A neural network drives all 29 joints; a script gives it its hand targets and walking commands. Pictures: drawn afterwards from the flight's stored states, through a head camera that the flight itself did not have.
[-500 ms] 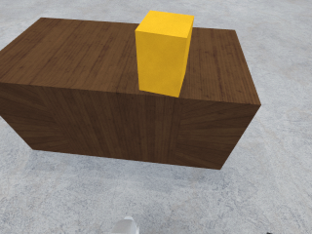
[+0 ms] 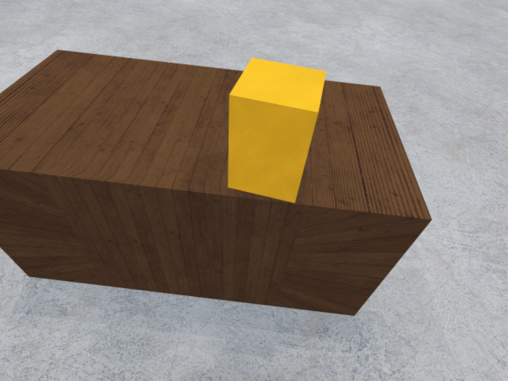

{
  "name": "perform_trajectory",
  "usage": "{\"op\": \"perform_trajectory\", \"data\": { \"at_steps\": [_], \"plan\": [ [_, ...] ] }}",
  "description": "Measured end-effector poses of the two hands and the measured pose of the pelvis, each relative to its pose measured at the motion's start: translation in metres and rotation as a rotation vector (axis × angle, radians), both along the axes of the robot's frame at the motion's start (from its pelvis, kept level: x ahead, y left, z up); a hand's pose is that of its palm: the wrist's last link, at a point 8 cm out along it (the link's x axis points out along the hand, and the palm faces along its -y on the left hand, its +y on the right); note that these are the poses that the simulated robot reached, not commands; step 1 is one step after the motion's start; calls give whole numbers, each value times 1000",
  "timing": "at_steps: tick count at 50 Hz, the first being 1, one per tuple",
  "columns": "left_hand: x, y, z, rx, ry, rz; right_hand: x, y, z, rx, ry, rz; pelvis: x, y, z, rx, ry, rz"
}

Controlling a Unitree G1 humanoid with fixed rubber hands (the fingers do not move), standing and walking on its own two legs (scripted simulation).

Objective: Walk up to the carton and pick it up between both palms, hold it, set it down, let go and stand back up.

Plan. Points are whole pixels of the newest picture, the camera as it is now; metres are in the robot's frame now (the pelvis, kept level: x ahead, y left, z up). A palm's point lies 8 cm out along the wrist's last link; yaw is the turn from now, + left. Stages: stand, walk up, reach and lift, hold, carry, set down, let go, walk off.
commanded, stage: walk up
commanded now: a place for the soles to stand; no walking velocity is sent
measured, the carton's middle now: (274, 132) +0.68 -0.04 +0.01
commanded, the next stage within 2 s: none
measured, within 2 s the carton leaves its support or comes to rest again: neither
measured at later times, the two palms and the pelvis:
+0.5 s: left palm (71, 368) +0.17 +0.29 -0.10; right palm (430, 350) +0.22 -0.33 -0.12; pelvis +0.12 -0.02 -0.01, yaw -1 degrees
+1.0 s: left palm (98, 295) +0.29 +0.30 -0.11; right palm (407, 331) +0.26 -0.30 -0.13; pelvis +0.22 -0.01 -0.01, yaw -4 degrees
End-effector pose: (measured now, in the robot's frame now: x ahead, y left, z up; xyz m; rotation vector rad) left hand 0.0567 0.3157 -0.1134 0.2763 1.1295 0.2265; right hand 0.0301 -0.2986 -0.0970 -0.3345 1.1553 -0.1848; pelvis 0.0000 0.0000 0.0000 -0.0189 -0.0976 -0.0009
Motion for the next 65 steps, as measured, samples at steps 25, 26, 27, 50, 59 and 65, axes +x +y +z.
{"op": "perform_trajectory", "data": {
  "at_steps": [25, 26, 27, 50, 59, 65],
  "plan": [
    [112, -24, 13, 67, 67, -40, 192, -31, -22, 35, -71, 43, 118, -24, -7, 9, 103, -24],
    [118, -21, 9, 61, 66, -40, 199, -28, -21, 29, -75, 45, 124, -20, -9, 3, 102, -24],
    [124, -17, 5, 54, 65, -40, 207, -24, -21, 22, -77, 46, 130, -15, -11, -4, 102, -24],
    [238, -19, -1, 52, 30, -100, 227, -3, -33, 52, 14, -66, 222, -7, -13, 28, 20, -75],
    [239, -6, 4, 72, 25, -104, 253, 7, -37, 54, -24, -48, 222, 6, -14, 14, 17, -70],
    [244, 4, -5, 43, 28, -90, 246, 19, -33, 38, -3, -60, 224, 19, -15, 3, 18, -69]
  ]
}}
